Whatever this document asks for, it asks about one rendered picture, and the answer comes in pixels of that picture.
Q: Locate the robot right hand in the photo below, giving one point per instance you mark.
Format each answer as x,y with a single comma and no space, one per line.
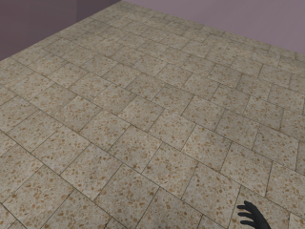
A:
258,220

